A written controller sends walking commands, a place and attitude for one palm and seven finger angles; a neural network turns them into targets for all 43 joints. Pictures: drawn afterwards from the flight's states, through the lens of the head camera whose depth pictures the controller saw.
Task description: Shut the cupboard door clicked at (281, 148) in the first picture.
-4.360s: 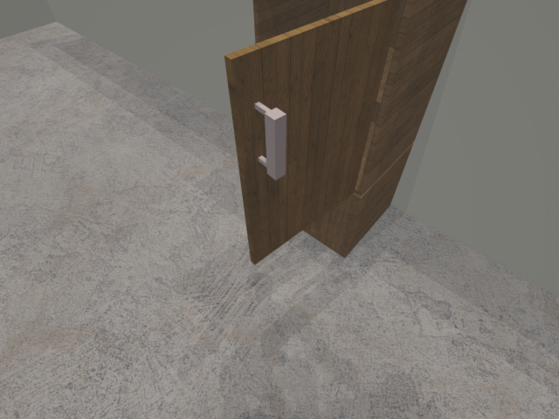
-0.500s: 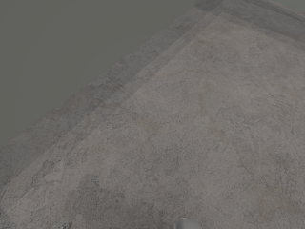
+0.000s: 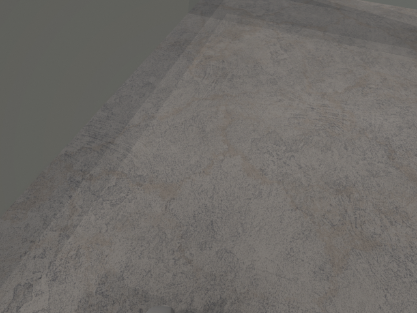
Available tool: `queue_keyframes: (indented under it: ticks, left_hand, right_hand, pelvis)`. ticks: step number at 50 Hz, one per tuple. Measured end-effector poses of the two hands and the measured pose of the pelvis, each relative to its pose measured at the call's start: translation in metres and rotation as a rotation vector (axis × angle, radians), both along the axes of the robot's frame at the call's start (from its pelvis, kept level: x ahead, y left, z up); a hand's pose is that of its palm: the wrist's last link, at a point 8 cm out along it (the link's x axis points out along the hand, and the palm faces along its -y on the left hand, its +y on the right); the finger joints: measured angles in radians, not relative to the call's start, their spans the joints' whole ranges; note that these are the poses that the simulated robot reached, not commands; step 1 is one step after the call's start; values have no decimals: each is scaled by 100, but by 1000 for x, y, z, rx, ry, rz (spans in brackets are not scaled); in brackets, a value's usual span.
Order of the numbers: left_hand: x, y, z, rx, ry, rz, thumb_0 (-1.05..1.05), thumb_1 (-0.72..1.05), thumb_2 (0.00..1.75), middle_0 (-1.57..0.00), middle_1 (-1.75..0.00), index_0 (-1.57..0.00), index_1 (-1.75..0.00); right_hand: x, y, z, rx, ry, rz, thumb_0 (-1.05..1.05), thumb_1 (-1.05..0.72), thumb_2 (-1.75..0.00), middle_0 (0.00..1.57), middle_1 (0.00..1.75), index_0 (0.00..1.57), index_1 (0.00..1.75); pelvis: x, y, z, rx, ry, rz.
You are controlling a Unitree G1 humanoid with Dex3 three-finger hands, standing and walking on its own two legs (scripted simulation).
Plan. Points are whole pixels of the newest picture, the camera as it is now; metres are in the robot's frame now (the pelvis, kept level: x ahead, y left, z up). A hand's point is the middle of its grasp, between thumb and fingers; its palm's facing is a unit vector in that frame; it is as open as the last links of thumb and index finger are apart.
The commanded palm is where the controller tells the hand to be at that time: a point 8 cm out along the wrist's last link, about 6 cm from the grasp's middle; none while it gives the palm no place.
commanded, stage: walk around to get in front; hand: left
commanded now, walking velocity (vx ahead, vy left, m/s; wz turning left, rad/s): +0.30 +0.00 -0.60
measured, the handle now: out of the picture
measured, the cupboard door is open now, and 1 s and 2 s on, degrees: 82 82 82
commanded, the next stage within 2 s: walk to a spot facing it in 1.26 s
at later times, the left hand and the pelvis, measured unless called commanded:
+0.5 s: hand (192, 211) +0.38 +0.07 -0.17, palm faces -0.39 -0.90 -0.19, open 7.4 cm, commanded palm none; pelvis +0.16 -0.04 -0.02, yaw -19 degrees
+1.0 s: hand (206, 207) +0.40 +0.04 -0.17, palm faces -0.33 -0.92 -0.20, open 7.3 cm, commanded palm none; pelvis +0.38 -0.15 +0.00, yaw -27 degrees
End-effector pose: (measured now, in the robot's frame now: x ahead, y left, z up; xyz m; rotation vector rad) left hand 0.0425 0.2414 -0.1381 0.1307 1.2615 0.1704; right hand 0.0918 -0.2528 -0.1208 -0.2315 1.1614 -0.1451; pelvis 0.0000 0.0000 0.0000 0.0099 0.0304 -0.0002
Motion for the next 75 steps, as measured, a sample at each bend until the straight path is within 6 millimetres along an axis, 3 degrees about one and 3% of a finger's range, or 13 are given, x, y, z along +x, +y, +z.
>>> queue_keyframes:
  ticks: [5,13,21,26,30,34,40,51,55,58,63,69,75]
  left_hand:
    - [16,22,-19,-23,69,-36,1,90,90,-20,-30,-20,-30]
    - [127,18,-4,-29,6,-196,1,91,90,-19,-30,-19,-30]
    - [276,-61,2,-41,-115,-417,1,91,90,-19,-30,-19,-30]
    - [360,-130,-4,-35,-246,-513,1,91,90,-19,-30,-19,-30]
    - [373,-155,-3,-18,-229,-509,0,91,90,-19,-30,-20,-30]
    - [362,-167,3,-2,-106,-517,0,90,90,-19,-30,-20,-30]
    - [374,-158,17,48,-41,-448,-2,95,90,-20,-30,-20,-30]
    - [369,-159,-2,36,245,-346,0,91,90,-19,-30,-20,-30]
    - [389,-163,-18,12,364,-345,0,91,90,-20,-30,-20,-30]
    - [433,-173,-23,0,365,-393,1,90,90,-20,-30,-20,-30]
    - [549,-212,-17,-27,207,-478,1,91,90,-19,-30,-20,-30]
    - [683,-272,-4,-27,17,-592,1,92,90,-19,-30,-19,-30]
    - [783,-355,2,-14,-108,-723,1,92,90,-19,-30,-19,-30]
  right_hand:
    - [18,18,3,-34,-87,-31,1,-91,-90,20,30,20,30]
    - [-41,36,8,-8,91,-201,0,-91,-90,21,30,20,30]
    - [-115,48,-7,80,367,-429,1,-91,-90,20,30,20,30]
    - [-125,37,-27,160,502,-519,1,-91,-90,20,30,20,30]
    - [-74,-2,-37,160,432,-551,1,-91,-90,20,30,20,30]
    - [14,-52,-29,120,231,-532,1,-91,-90,20,30,20,30]
    - [136,-107,-14,91,22,-469,1,-91,-90,20,30,19,30]
    - [332,-157,-6,63,-134,-370,1,-91,-90,20,30,19,30]
    - [389,-164,-10,24,-186,-367,1,-91,-90,20,30,20,30]
    - [394,-162,-8,13,-172,-421,0,-91,-90,20,30,20,30]
    - [357,-150,-5,13,-8,-566,-1,-94,-90,21,30,20,30]
    - [305,-137,-2,48,220,-697,-1,-95,-90,20,30,20,30]
    - [284,-113,-7,167,400,-794,0,-93,-90,20,30,19,30]
  pelvis:
    - [25,19,-10,-19,-1,-73]
    - [70,17,5,-41,-4,-182]
    - [126,-12,-5,-23,-10,-289]
    - [168,-55,-29,2,-23,-334]
    - [190,-78,-25,-6,-45,-362]
    - [217,-97,-7,7,-27,-394]
    - [267,-121,6,13,5,-427]
    - [389,-149,-5,-7,2,-470]
    - [441,-155,-19,-14,-10,-493]
    - [470,-160,-17,-12,-30,-529]
    - [511,-173,-2,-21,-35,-553]
    - [557,-201,4,-29,-28,-608]
    - [594,-247,-3,-25,-25,-609]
